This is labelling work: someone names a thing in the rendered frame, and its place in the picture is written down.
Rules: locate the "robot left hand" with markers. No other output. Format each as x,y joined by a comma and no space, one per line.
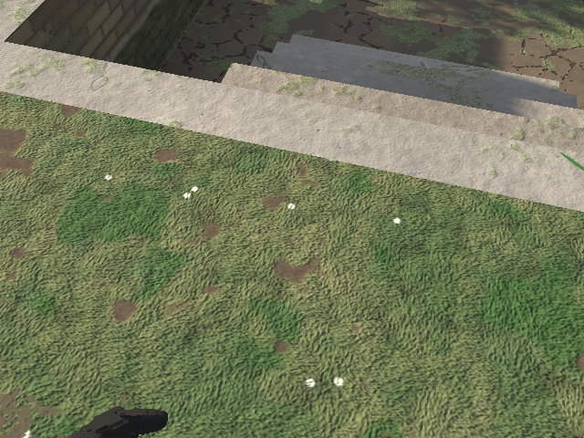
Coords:
119,423

